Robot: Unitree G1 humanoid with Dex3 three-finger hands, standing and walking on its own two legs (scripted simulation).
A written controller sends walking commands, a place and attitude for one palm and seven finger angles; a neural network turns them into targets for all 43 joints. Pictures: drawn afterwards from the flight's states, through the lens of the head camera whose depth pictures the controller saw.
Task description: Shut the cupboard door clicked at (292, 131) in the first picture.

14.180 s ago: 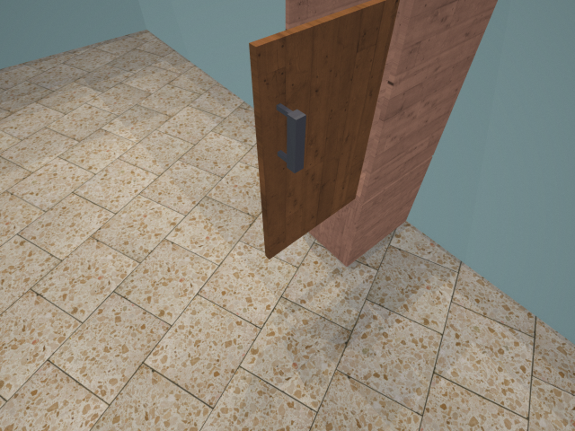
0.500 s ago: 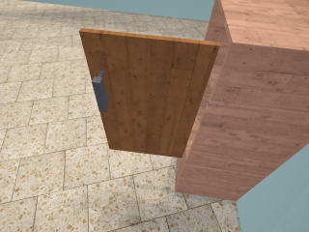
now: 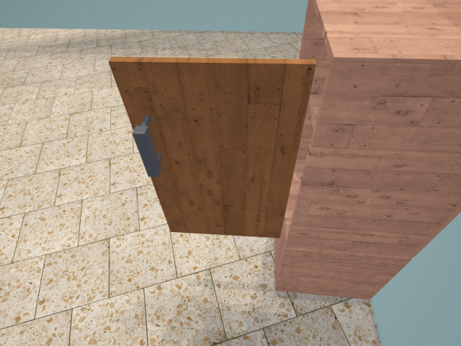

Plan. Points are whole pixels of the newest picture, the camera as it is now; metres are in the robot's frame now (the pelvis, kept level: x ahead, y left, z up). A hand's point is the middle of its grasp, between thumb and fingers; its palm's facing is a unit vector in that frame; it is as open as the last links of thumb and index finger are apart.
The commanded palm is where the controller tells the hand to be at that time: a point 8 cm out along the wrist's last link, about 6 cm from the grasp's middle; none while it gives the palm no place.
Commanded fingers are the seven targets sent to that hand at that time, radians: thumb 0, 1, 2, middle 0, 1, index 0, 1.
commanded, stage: look again from close up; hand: left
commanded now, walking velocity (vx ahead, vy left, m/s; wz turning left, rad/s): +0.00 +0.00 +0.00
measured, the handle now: (150, 146) +0.49 +0.21 +0.07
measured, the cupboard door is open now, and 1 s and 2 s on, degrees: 91 91 91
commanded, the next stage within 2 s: come to a stop and stand still in 0.16 s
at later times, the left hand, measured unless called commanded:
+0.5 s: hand out of the picture +0.00 +0.14 -0.17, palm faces +0.02 -0.98 -0.19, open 7.3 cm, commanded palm none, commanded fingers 0.00 0.90 0.90 -0.20 -0.30 -0.20 -0.30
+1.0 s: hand out of the picture +0.00 +0.17 -0.17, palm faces +0.02 -0.98 -0.20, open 7.3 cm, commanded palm none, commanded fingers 0.00 0.90 0.90 -0.20 -0.30 -0.20 -0.30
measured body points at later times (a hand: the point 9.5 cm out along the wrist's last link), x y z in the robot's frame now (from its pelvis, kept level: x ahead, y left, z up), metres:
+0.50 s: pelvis +0.00 -0.02 +0.00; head +0.02 -0.03 +0.45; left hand +0.00 +0.20 -0.15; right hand +0.01 -0.24 -0.16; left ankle -0.03 +0.09 -0.74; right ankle +0.00 -0.14 -0.74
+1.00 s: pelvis -0.02 -0.01 +0.00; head -0.02 -0.01 +0.45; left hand -0.01 +0.22 -0.15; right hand +0.00 -0.23 -0.15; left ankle -0.03 +0.09 -0.74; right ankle +0.00 -0.14 -0.74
